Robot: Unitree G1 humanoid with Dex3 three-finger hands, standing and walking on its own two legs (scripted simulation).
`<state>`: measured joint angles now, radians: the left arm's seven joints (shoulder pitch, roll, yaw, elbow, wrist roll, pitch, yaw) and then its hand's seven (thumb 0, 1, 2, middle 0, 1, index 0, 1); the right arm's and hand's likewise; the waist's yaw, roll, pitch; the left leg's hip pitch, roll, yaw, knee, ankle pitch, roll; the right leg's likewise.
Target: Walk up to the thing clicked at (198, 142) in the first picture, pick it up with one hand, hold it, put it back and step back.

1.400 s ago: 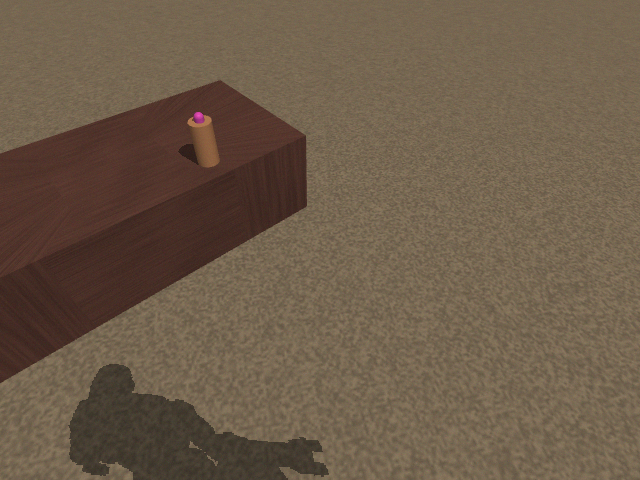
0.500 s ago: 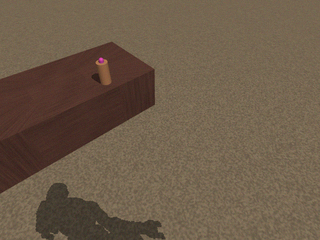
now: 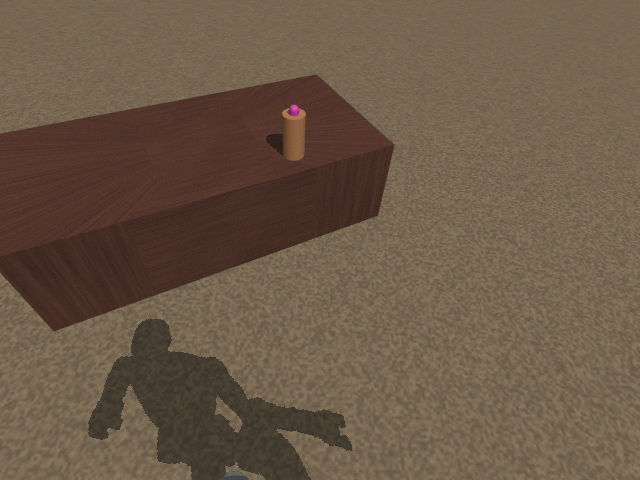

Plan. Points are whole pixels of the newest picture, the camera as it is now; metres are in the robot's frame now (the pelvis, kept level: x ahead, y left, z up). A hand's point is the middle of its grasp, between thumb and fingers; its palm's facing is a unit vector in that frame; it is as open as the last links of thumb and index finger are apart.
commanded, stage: walk up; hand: right
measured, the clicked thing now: (293, 130) +1.27 +0.11 -0.28
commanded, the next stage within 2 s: none
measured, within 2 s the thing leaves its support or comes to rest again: neither
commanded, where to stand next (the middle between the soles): +0.80 +0.11 m, yaw +28 degrees
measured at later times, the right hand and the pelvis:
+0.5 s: hand (454, 388) +0.31 -0.21 -0.15, palm faces -0.24 +0.91 -0.34, open 7.4 cm; pelvis +0.23 +0.04 -0.01, yaw +14 degrees
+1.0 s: hand (393, 231) +0.65 -0.15 -0.14, palm faces -0.45 +0.79 -0.42, open 7.4 cm; pelvis +0.44 +0.05 -0.02, yaw +24 degrees
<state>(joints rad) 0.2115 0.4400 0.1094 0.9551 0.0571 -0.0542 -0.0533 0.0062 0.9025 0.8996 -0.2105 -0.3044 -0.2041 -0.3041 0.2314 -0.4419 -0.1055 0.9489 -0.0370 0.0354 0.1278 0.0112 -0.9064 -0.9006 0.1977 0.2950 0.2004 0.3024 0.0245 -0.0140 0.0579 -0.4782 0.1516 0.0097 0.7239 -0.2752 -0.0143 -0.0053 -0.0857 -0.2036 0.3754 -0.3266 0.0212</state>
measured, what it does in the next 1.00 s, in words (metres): walks ahead, turning left: left foot, then right foot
